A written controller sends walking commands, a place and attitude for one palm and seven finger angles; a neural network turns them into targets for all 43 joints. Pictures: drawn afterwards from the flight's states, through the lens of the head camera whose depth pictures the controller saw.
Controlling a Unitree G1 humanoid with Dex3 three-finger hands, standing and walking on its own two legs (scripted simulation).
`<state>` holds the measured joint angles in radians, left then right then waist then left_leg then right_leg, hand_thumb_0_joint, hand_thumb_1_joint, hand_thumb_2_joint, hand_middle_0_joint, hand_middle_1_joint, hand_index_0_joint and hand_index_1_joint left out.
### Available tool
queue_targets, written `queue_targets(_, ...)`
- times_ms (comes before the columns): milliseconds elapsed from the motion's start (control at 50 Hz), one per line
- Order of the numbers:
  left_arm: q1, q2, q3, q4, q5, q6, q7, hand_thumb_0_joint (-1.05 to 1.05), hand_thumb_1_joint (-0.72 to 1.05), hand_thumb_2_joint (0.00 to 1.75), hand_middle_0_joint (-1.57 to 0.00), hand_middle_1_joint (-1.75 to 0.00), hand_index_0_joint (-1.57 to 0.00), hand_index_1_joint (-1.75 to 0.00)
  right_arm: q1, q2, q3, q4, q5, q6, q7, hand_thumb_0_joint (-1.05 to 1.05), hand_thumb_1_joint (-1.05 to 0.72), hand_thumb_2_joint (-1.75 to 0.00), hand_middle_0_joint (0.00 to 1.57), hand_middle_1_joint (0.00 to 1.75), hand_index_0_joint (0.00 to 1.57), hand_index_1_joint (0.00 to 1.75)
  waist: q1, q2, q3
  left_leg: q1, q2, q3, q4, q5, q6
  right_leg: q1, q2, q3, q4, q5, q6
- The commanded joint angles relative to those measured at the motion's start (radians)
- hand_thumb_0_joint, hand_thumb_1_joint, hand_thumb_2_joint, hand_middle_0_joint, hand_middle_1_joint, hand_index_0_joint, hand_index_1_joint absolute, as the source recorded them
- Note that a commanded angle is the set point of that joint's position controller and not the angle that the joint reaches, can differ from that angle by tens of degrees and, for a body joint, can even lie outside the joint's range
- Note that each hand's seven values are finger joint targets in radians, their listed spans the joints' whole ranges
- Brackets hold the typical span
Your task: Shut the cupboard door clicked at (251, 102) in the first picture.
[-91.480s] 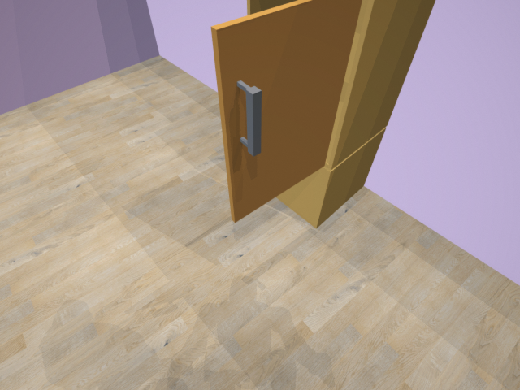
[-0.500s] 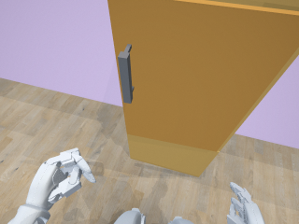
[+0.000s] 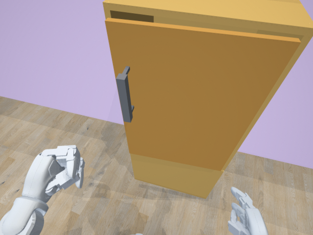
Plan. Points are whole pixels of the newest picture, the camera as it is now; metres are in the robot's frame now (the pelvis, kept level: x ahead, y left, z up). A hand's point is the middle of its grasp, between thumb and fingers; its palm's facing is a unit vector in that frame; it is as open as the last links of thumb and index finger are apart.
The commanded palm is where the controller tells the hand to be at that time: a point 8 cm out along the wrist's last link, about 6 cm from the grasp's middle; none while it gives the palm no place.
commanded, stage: raise the hand and make a fist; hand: left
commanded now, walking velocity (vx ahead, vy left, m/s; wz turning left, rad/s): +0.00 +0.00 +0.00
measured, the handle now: (127, 95) +0.47 +0.12 +0.09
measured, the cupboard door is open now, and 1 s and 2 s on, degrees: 4 4 4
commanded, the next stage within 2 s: bring the fist close to the handle in 0.38 s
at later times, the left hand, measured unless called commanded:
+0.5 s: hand (75, 182) +0.21 +0.19 +0.08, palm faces -0.13 -0.99 -0.05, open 3.1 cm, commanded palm +0.20 +0.24 +0.09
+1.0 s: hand (103, 146) +0.29 +0.15 +0.10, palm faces -0.14 -0.99 -0.03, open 3.1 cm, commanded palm +0.28 +0.20 +0.09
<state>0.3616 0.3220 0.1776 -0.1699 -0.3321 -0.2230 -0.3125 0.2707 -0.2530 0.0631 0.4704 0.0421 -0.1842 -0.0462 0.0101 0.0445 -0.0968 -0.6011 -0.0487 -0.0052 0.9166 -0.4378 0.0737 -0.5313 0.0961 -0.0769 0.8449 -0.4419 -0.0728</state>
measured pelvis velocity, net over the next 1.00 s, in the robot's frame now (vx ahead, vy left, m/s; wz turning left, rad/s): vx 0.00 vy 0.01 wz -0.01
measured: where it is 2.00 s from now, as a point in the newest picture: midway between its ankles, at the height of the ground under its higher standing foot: outside the picture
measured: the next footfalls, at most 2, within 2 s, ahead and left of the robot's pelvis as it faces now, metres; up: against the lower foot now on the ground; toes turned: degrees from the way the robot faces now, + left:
none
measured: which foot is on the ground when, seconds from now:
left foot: down 0.00-1.00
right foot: down 0.00-1.00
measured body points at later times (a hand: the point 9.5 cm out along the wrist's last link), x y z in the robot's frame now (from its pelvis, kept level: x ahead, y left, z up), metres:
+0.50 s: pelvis -0.01 +0.01 +0.00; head +0.01 +0.01 +0.45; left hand +0.21 +0.25 +0.09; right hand +0.17 -0.22 -0.06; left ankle +0.01 +0.07 -0.69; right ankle -0.01 -0.08 -0.69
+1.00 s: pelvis +0.00 +0.01 +0.01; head +0.03 +0.01 +0.46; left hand +0.29 +0.20 +0.11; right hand +0.16 -0.22 -0.07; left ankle +0.01 +0.07 -0.69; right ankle -0.01 -0.08 -0.69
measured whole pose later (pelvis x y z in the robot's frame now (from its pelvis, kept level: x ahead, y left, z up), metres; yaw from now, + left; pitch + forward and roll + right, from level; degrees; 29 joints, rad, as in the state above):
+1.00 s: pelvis +0.00 +0.01 +0.01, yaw +0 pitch +7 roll -2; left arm 0.09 0.24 0.05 0.02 -0.24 -0.18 -0.19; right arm 0.29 -0.26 0.05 0.52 0.04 -0.15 -0.03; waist -0.02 0.05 -0.08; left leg -0.56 -0.07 0.02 0.84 -0.41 0.09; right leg -0.50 0.07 -0.05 0.80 -0.42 -0.05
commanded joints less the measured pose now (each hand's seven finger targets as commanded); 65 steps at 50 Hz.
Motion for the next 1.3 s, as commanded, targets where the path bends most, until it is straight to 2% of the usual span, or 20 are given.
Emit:
queue_targets(0,-0.048,0.077,0.045,-0.076,-0.012,-0.014,-0.013,0.00,0.90,0.90,-1.30,-1.50,-1.30,-1.50,-0.063,-0.137,-0.060,-0.145,0.015,-0.050,-0.002,0.00,-0.90,-0.90,0.20,0.30,0.20,0.30,-0.020,-0.027,-0.090,0.080,0.046,-0.079,-0.132,0.213,-0.035,0.049,-0.083,0.137,-0.177,0.220,0.076)
queue_targets(20,-0.034,0.077,0.041,-0.063,-0.011,0.002,-0.024,0.00,0.90,0.90,-1.30,-1.50,-1.30,-1.50,-0.057,-0.137,-0.063,-0.149,0.017,-0.048,-0.001,0.00,-0.90,-0.90,0.20,0.30,0.20,0.30,-0.018,-0.062,-0.107,0.073,0.045,-0.075,-0.131,0.215,-0.035,0.068,-0.094,0.149,-0.186,0.233,0.087)
queue_targets(100,-0.081,0.139,0.079,-0.120,-0.007,0.014,-0.033,0.00,0.90,0.90,-1.30,-1.50,-1.30,-1.50,-0.066,-0.144,-0.065,-0.159,0.012,-0.052,-0.005,0.00,-0.90,-0.90,0.20,0.30,0.20,0.30,-0.007,-0.063,-0.136,0.090,0.045,-0.076,-0.139,0.240,-0.032,0.095,-0.095,0.148,-0.182,0.255,0.082)
queue_targets(200,-0.142,0.171,0.135,-0.216,-0.014,-0.080,0.022,0.00,0.90,0.90,-1.30,-1.50,-1.30,-1.50,-0.077,-0.131,-0.061,-0.150,0.002,-0.062,-0.006,0.00,-0.90,-0.90,0.20,0.30,0.20,0.30,0.002,0.002,-0.147,0.128,0.047,-0.077,-0.165,0.232,-0.039,0.077,-0.070,0.108,-0.158,0.209,0.048)
queue_targets(280,-0.090,0.103,0.076,-0.169,-0.003,-0.102,0.028,0.00,0.90,0.90,-1.30,-1.50,-1.30,-1.50,-0.067,-0.131,-0.063,-0.137,0.006,-0.065,0.005,0.00,-0.90,-0.90,0.20,0.30,0.20,0.30,-0.013,0.065,-0.123,0.156,0.052,-0.096,-0.187,0.201,-0.049,0.018,-0.059,0.066,-0.137,0.180,0.038)
queue_targets(360,-0.057,0.083,0.029,-0.103,0.008,-0.039,-0.008,0.00,0.90,0.90,-1.30,-1.50,-1.30,-1.50,-0.061,-0.145,-0.070,-0.142,0.013,-0.062,0.003,0.00,-0.90,-0.90,0.20,0.30,0.20,0.30,-0.023,0.012,-0.106,0.136,0.052,-0.100,-0.192,0.170,-0.043,0.012,-0.064,0.070,-0.156,0.171,0.052)
queue_targets(400,-0.071,0.117,0.053,-0.104,0.010,-0.019,-0.019,0.00,0.90,0.90,-1.30,-1.50,-1.30,-1.50,-0.061,-0.153,-0.072,-0.140,0.012,-0.061,-0.001,0.00,-0.90,-0.90,0.20,0.30,0.20,0.30,-0.020,-0.027,-0.116,0.133,0.052,-0.101,-0.188,0.190,-0.040,0.033,-0.065,0.075,-0.160,0.189,0.053)
queue_targets(460,-0.120,0.132,0.083,-0.158,0.000,-0.029,-0.014,0.00,0.90,0.90,-1.30,-1.50,-1.30,-1.50,-0.072,-0.144,-0.068,-0.151,0.008,-0.062,-0.005,0.00,-0.90,-0.90,0.20,0.30,0.20,0.30,-0.014,-0.014,-0.138,0.152,0.054,-0.105,-0.199,0.195,-0.044,0.039,-0.061,0.060,-0.151,0.183,0.043)
queue_targets(560,-0.318,0.042,-0.029,-0.180,0.018,-0.075,0.034,0.00,0.90,0.90,-1.30,-1.50,-1.30,-1.50,-0.074,-0.139,-0.058,-0.117,0.004,-0.076,-0.012,0.00,-0.90,-0.90,0.20,0.30,0.20,0.30,-0.053,0.042,-0.100,0.200,0.070,-0.163,-0.222,0.099,-0.055,-0.052,-0.055,0.039,-0.124,0.118,0.038)
queue_targets(600,-0.339,0.036,-0.054,-0.126,0.042,-0.060,0.046,0.00,0.90,0.90,-1.30,-1.50,-1.30,-1.50,-0.062,-0.146,-0.060,-0.101,0.002,-0.073,-0.011,0.00,-0.90,-0.90,0.20,0.30,0.20,0.30,-0.061,0.008,-0.103,0.191,0.070,-0.172,-0.225,0.070,-0.050,-0.059,-0.058,0.042,-0.125,0.113,0.040)
queue_targets(660,-0.333,0.026,-0.080,-0.041,0.078,-0.010,0.058,0.00,0.90,0.90,-1.30,-1.50,-1.30,-1.50,-0.059,-0.146,-0.061,-0.102,0.005,-0.056,-0.008,0.00,-0.90,-0.90,0.20,0.30,0.20,0.30,-0.047,0.014,-0.104,0.177,0.067,-0.169,-0.241,0.069,-0.055,-0.045,-0.067,0.042,-0.128,0.116,0.038)
queue_targets(700,-0.340,0.081,-0.033,0.014,0.095,0.028,0.073,0.00,0.90,0.90,-1.30,-1.50,-1.30,-1.50,-0.056,-0.155,-0.064,-0.099,0.003,-0.034,-0.006,0.00,-0.90,-0.90,0.20,0.30,0.20,0.30,-0.035,-0.027,-0.129,0.159,0.061,-0.149,-0.235,0.093,-0.051,-0.008,-0.070,0.051,-0.138,0.127,0.038)
queue_targets(740,-0.402,0.074,-0.026,0.009,0.097,0.046,0.090,0.00,0.90,0.90,-1.30,-1.50,-1.30,-1.50,-0.072,-0.143,-0.059,-0.117,0.004,-0.017,-0.004,0.00,-0.90,-0.90,0.20,0.30,0.20,0.30,-0.029,-0.021,-0.147,0.167,0.058,-0.132,-0.236,0.121,-0.051,0.011,-0.073,0.051,-0.142,0.140,0.036)
queue_targets(800,-0.467,0.088,0.003,-0.057,0.086,0.022,0.123,0.00,0.90,0.90,-1.30,-1.50,-1.30,-1.50,-0.083,-0.134,-0.057,-0.122,0.000,-0.013,-0.001,0.00,-0.90,-0.90,0.20,0.30,0.20,0.30,-0.014,0.000,-0.222,0.219,0.059,-0.116,-0.223,0.236,-0.059,0.058,-0.069,0.052,-0.131,0.215,0.030)
queue_targets(840,-0.446,0.043,-0.025,-0.086,0.072,-0.007,0.133,0.00,0.90,0.90,-1.30,-1.50,-1.30,-1.50,-0.078,-0.122,-0.054,-0.125,-0.001,-0.018,0.006,0.00,-0.90,-0.90,0.20,0.30,0.20,0.30,-0.011,0.027,-0.255,0.262,0.062,-0.111,-0.217,0.321,-0.068,0.066,-0.066,0.047,-0.123,0.267,0.029)
queue_targets(960,-0.449,-0.048,-0.138,0.044,0.100,-0.013,0.121,0.00,0.90,0.90,-1.30,-1.50,-1.30,-1.50,-0.044,-0.134,-0.065,-0.091,0.000,-0.008,0.020,0.00,-0.90,-0.90,0.20,0.30,0.20,0.30,-0.051,-0.025,-0.154,0.236,0.069,-0.110,-0.204,0.337,-0.066,0.000,-0.065,0.044,-0.131,0.277,0.040)
queue_targets(1000,-0.480,-0.008,-0.104,0.128,0.114,0.014,0.123,0.00,0.90,0.90,-1.30,-1.50,-1.30,-1.50,-0.039,-0.147,-0.070,-0.079,0.001,0.009,0.017,0.00,-0.90,-0.90,0.20,0.30,0.20,0.30,-0.055,-0.082,-0.119,0.186,0.060,-0.096,-0.202,0.276,-0.052,0.003,-0.067,0.054,-0.147,0.261,0.042)
queue_targets(1060,-0.616,-0.003,-0.104,0.109,0.120,0.023,0.136,0.00,0.90,0.90,-1.30,-1.50,-1.30,-1.50,-0.053,-0.142,-0.070,-0.087,0.002,0.025,0.016,0.00,-0.90,-0.90,0.20,0.30,0.20,0.30,-0.055,-0.049,-0.175,0.209,0.053,-0.088,-0.203,0.263,-0.051,0.020,-0.073,0.064,-0.145,0.259,0.041)
queue_targets(1160,-0.721,0.032,-0.053,0.043,0.111,-0.040,0.185,0.00,0.90,0.90,-1.30,-1.50,-1.30,-1.50,-0.062,-0.122,-0.062,-0.078,-0.006,0.028,0.015,0.00,-0.90,-0.90,0.20,0.30,0.20,0.30,-0.036,-0.004,-0.314,0.262,0.047,-0.065,-0.182,0.362,-0.047,0.102,-0.074,0.083,-0.125,0.355,0.037)
queue_targets(1280,-0.763,-0.036,-0.118,0.295,0.126,-0.027,0.178,0.00,0.90,0.90,-1.30,-1.50,-1.30,-1.50,-0.034,-0.131,-0.067,-0.037,0.001,0.055,0.029,0.00,-0.90,-0.90,0.20,0.30,0.20,0.30,-0.065,-0.046,-0.200,0.201,0.046,-0.058,-0.176,0.319,-0.043,0.044,-0.075,0.087,-0.142,0.359,0.048)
